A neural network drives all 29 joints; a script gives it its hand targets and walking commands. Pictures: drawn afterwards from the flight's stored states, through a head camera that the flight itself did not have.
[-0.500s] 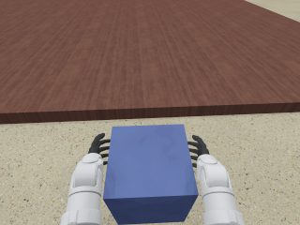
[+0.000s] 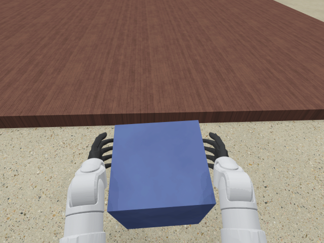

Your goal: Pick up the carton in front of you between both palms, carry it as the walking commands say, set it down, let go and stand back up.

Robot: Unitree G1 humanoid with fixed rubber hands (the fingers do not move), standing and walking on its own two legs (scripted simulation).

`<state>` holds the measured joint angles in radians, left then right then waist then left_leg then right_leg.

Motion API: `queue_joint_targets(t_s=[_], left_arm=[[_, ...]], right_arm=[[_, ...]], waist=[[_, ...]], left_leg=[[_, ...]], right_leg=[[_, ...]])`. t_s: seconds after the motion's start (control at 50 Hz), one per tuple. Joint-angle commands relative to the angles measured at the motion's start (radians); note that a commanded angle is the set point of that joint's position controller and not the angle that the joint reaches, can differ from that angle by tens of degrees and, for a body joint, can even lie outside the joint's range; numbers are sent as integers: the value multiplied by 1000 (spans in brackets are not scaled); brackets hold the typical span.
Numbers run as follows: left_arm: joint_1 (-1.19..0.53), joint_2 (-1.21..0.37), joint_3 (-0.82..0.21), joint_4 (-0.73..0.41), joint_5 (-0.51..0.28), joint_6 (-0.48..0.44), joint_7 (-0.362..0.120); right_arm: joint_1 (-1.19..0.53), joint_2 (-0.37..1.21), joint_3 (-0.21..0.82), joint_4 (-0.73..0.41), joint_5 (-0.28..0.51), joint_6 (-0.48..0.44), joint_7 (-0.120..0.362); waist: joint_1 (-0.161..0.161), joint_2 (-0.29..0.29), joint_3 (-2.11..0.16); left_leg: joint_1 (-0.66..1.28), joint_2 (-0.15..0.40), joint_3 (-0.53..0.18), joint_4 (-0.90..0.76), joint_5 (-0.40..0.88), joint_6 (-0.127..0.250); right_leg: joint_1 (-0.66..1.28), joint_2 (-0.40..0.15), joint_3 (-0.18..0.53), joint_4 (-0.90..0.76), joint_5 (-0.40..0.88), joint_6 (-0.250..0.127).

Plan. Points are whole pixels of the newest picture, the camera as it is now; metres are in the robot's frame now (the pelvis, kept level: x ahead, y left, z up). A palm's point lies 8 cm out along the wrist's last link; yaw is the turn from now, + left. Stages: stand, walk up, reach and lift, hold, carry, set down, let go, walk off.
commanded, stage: carry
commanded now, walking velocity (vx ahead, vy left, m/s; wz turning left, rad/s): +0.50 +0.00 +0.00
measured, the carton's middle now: (160, 178) +0.30 +0.00 +0.00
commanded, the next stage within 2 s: none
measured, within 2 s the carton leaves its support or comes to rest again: neither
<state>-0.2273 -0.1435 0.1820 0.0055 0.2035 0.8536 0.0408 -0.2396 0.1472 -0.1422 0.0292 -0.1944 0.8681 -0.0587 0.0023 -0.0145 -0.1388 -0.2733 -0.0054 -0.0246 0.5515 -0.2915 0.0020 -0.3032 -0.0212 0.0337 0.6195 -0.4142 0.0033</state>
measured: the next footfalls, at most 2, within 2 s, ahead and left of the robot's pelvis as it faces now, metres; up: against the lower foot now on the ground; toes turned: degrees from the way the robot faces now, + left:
left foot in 0.36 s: +0.23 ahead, +0.10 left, +0.00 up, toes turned +10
right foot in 0.74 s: +0.57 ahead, -0.10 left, +0.00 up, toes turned -11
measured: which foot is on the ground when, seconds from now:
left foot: down 0.00-0.14, up 0.16-0.34, down 0.36-0.78, up 0.80-1.00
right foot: down 0.00-0.36, up 0.38-0.72, down 0.74-1.00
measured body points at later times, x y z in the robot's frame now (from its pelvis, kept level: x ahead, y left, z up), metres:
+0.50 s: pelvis +0.23 +0.02 +0.01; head +0.21 +0.02 +0.46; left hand +0.48 +0.17 +0.08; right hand +0.46 -0.14 +0.08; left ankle +0.19 +0.09 -0.73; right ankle +0.15 -0.10 -0.66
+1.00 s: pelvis +0.54 -0.04 +0.02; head +0.52 -0.05 +0.47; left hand +0.75 +0.14 +0.08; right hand +0.79 -0.16 +0.08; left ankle +0.55 +0.12 -0.67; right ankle +0.53 -0.10 -0.73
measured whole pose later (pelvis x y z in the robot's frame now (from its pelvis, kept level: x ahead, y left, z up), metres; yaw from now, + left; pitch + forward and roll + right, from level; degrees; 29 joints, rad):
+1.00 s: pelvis +0.54 -0.04 +0.02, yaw +4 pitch +4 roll +1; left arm 0.12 -0.14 0.03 -0.47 0.03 1.10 0.14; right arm 0.12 0.14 -0.02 -0.48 -0.04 1.10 -0.15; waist 0.04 -0.01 -0.13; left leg -0.56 0.12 0.08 0.93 -0.20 0.01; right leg -0.19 -0.03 -0.26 0.32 -0.21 -0.07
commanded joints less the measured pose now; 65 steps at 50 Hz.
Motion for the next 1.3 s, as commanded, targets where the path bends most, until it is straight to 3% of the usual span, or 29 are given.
queue_joint_targets(t_s=[0.0,0.04,0.08,0.1,0.12,0.14,0.16,0.18,0.26,0.32,0.34,0.36,0.38,0.4,0.46,0.56,0.66,0.72,0.74,0.76,0.78,0.86,0.94,1.02,1.18,1.22,1.24,1.26,1.28], left_arm=[[-578,-940,-758,-141,-377,52,-214],[-550,-930,-780,-238,-411,93,-189],[-432,-905,-775,-259,-410,139,-147],[-372,-874,-765,-275,-399,161,-123],[-289,-876,-734,-260,-381,185,-99],[-287,-841,-726,-362,-366,194,-70],[-238,-821,-691,-360,-344,220,-43],[-200,-798,-669,-404,-331,236,-21],[-173,-803,-689,-588,-377,275,42],[-157,-716,-701,-654,-401,285,70],[-158,-685,-702,-660,-405,294,82],[-173,-661,-698,-683,-416,300,94],[-183,-628,-700,-705,-426,302,104],[-162,-603,-682,-665,-430,306,112],[-75,-644,-634,-588,-408,296,127],[34,-659,-608,-539,-334,266,136],[28,-632,-670,-619,-348,267,104],[30,-644,-689,-634,-359,263,91],[53,-644,-678,-638,-344,264,90],[56,-625,-661,-607,-347,263,89],[55,-623,-675,-624,-353,259,87],[-43,-744,-734,-620,-397,239,44],[-30,-719,-755,-618,-410,227,21],[16,-658,-714,-630,-399,230,35],[-56,-504,-659,-728,-397,279,112],[-121,-467,-649,-748,-413,292,136],[-154,-443,-657,-776,-430,302,143],[-185,-412,-645,-762,-414,313,153],[-199,-401,-634,-782,-419,326,163]], right_arm=[[-514,946,668,-168,327,20,202],[-462,934,679,-250,319,63,160],[-387,897,668,-313,325,112,122],[-361,871,671,-355,328,133,105],[-376,849,694,-442,349,155,90],[-347,842,691,-438,356,188,83],[-365,824,702,-475,381,207,71],[-325,795,698,-493,384,226,55],[-166,794,645,-578,394,256,-12],[-94,737,594,-607,362,261,-64],[-73,711,569,-625,345,260,-83],[-55,653,533,-606,320,264,-107],[-40,632,542,-619,313,262,-125],[-49,613,527,-615,320,269,-136],[-123,637,576,-691,373,263,-134],[-82,627,627,-684,393,251,-106],[1,636,669,-666,377,257,-74],[18,627,655,-657,370,255,-61],[5,602,661,-692,371,250,-61],[-8,580,665,-717,364,258,-61],[2,614,688,-708,365,259,-59],[28,727,664,-616,336,226,-43],[63,752,654,-581,300,197,-53],[47,703,664,-624,312,205,-74],[-59,539,643,-772,386,270,-105],[-85,465,613,-774,387,285,-120],[-88,449,596,-755,393,290,-129],[-125,431,569,-742,393,299,-135],[-153,386,556,-735,400,303,-143]], waist=[[-25,264,-67],[-22,158,-122],[-4,116,-175],[4,87,-197],[15,-92,-191],[20,-242,-172],[28,-238,-122],[32,-188,-129],[28,-113,-121],[4,-87,-188],[-16,-2,-212],[-27,243,-228],[-28,320,-167],[-30,188,-153],[-15,36,-138],[-11,108,-67],[-10,186,-7],[17,144,-118],[41,101,-204],[31,-221,-239],[20,-267,-221],[11,-11,-179],[9,-68,-94],[13,-107,-33],[19,-146,35],[-12,-155,-48],[-29,-80,-107],[-58,-13,-173],[-48,259,-273]], left_leg=[[243,305,-436,-340,-296,166],[199,283,-314,-284,-91,164],[30,169,-102,-181,-95,100],[-84,133,-28,-72,-127,66],[-263,58,81,108,-108,16],[-462,26,113,210,-169,3],[-573,48,117,282,-243,0],[-576,55,102,276,-276,-2],[-340,9,203,42,-104,2],[171,-25,273,-147,87,17],[376,34,190,-106,68,44],[499,314,-311,-276,-113,144],[526,445,-537,-329,30,241],[517,454,-504,-300,129,265],[381,364,-231,-333,208,176],[307,243,36,-358,387,117],[249,236,137,-334,487,87],[161,177,248,-4,664,31],[17,152,246,199,502,18],[-222,43,221,508,212,-28],[-335,0,93,653,-146,-18],[-343,156,6,630,15,35],[-334,144,86,396,113,7],[-403,127,144,192,233,-9],[-292,79,226,12,298,43],[-54,23,277,18,208,55],[88,-46,336,-63,154,50],[293,20,229,-37,84,56],[476,335,-317,-159,-112,198]], right_leg=[[-331,-15,-102,68,-72,1],[-182,2,-150,-57,8,-3],[131,36,-204,-206,126,-2],[283,-40,-115,-258,113,-30],[423,-187,116,-320,-4,-95],[538,-326,312,-318,139,-176],[557,-379,384,-323,309,-217],[568,-389,351,-330,378,-232],[391,-273,86,-325,396,-142],[103,-181,-131,-147,292,-62],[-70,-149,-195,-8,290,-26],[-314,-45,-239,283,54,29],[-479,2,-159,466,-140,13],[-546,-58,-88,565,-142,-16],[-476,-131,-62,488,52,-25],[-364,-63,-183,140,210,-5],[-164,-41,-246,-73,371,-36],[207,55,-357,-133,260,-47],[427,-34,-262,-110,185,-47],[523,-330,314,-313,-55,-169],[534,-399,516,-436,71,-214],[301,-327,172,-433,136,-144],[198,-279,-4,-514,95,-115],[272,-245,-96,-509,276,-119],[349,-213,-213,-420,573,-117],[327,-211,-254,-234,786,-91],[295,-137,-315,-16,826,-72],[135,-125,-273,205,675,-60],[-159,-4,-261,536,344,-10]])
